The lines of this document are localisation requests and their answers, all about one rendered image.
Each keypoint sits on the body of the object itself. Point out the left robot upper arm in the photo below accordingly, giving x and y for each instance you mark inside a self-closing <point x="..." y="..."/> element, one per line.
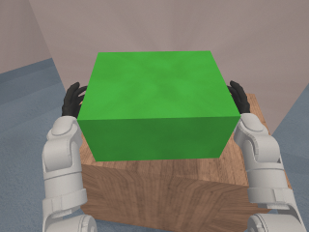
<point x="81" y="223"/>

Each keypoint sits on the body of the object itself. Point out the right robot upper arm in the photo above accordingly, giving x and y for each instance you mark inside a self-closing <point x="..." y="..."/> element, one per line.
<point x="260" y="222"/>

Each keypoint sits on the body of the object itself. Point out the robot left forearm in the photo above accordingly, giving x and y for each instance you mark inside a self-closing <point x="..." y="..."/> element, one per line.
<point x="61" y="169"/>

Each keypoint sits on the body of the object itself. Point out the carton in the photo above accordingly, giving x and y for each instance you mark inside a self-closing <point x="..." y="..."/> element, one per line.
<point x="157" y="105"/>

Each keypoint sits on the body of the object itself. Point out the pedestal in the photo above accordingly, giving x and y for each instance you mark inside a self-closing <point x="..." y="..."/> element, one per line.
<point x="177" y="195"/>

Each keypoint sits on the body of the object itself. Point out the robot right forearm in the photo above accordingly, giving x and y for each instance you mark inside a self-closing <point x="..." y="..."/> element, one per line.
<point x="264" y="167"/>

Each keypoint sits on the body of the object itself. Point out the right robot hand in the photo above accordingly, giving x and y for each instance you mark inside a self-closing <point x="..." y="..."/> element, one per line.
<point x="239" y="97"/>

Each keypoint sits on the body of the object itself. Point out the left robot hand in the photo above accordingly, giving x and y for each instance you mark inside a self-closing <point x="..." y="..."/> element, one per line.
<point x="71" y="106"/>

